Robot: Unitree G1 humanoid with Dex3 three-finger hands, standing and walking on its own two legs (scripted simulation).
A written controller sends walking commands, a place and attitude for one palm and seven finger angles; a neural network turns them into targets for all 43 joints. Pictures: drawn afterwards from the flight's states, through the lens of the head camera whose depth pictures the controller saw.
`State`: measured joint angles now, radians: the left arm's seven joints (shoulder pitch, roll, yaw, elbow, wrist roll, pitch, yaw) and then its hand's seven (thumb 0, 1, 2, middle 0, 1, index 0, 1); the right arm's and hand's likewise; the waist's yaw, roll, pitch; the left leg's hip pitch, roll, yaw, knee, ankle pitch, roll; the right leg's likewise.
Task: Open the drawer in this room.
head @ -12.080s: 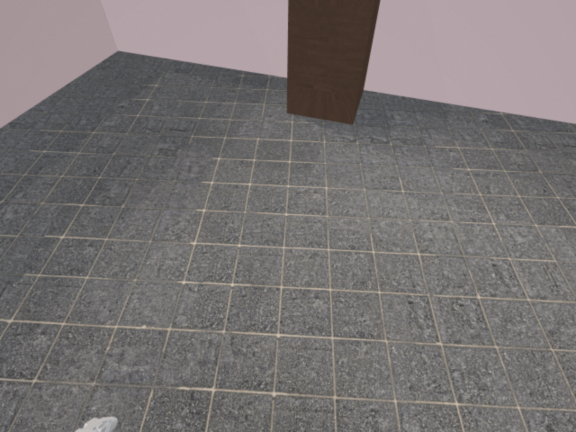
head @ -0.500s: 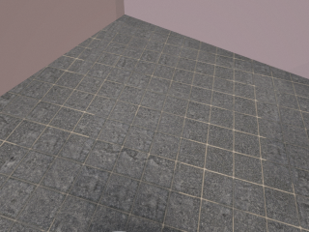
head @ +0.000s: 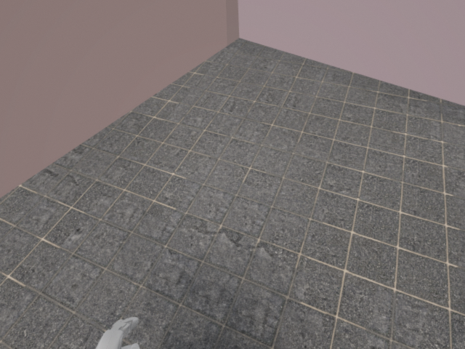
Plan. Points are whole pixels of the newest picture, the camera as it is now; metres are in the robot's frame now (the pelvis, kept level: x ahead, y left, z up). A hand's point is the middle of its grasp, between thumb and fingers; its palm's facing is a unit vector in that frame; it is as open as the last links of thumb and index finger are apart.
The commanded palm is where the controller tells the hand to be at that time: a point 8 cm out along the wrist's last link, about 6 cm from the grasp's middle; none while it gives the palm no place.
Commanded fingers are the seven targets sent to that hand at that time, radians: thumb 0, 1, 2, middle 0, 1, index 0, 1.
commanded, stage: turn or walk to find it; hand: left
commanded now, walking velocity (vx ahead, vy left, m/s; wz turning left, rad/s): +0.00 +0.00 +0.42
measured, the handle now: out of the picture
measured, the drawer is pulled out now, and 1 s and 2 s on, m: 0.00 0.00 0.00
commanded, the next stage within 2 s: none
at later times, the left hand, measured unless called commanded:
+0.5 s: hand out of the picture -0.08 +0.22 -0.18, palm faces +0.31 -0.92 -0.25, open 7.4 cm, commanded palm none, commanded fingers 0.00 0.90 0.90 -0.20 -0.30 -0.20 -0.30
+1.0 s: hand out of the picture -0.01 +0.23 -0.14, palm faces +0.40 -0.87 -0.27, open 7.4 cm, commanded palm none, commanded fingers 0.00 0.90 0.90 -0.20 -0.30 -0.20 -0.30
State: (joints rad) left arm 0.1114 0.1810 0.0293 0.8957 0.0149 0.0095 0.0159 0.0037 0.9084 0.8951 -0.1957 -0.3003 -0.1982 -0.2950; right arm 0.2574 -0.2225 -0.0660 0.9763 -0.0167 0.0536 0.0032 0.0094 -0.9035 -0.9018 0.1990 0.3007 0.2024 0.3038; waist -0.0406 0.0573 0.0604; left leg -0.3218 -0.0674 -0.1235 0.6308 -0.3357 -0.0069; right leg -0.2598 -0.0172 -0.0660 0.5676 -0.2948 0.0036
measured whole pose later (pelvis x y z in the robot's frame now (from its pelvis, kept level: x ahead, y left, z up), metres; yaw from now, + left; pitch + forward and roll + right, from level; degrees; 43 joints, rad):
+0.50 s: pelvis -0.03 +0.02 +0.00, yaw +15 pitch +0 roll +0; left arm 0.29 0.24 0.06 1.00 0.02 0.03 0.01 0.00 0.91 0.89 -0.20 -0.30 -0.20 -0.30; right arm 0.13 -0.24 -0.05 0.96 -0.01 0.04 0.02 0.01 -0.91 -0.90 0.19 0.30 0.20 0.30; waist 0.04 -0.03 0.08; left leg -0.24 0.02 0.07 0.58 -0.31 -0.02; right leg -0.28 -0.17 -0.26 0.66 -0.34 0.03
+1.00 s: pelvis -0.04 +0.00 +0.00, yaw +25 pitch +0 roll +0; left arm 0.13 0.19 0.03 0.91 0.02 0.01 0.02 0.00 0.91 0.90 -0.20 -0.30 -0.20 -0.29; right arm 0.23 -0.22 -0.06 0.98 -0.02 0.05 0.00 0.01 -0.90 -0.90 0.20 0.30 0.20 0.30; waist -0.03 0.05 0.07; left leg -0.31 -0.05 -0.09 0.62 -0.33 0.00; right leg -0.25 -0.03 -0.07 0.55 -0.29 0.02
